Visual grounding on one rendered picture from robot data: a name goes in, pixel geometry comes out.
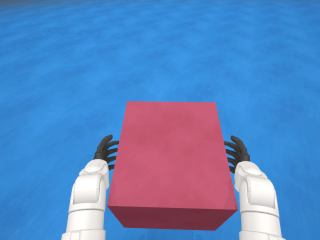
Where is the right robot forearm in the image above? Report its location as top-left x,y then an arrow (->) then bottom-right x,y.
234,161 -> 286,240

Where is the left robot forearm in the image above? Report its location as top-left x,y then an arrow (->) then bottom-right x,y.
61,159 -> 110,240

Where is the robot left hand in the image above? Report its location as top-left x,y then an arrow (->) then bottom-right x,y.
93,134 -> 119,170

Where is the carton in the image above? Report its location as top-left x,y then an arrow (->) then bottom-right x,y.
107,101 -> 238,231

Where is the robot right hand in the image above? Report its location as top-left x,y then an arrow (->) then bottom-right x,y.
224,135 -> 250,174

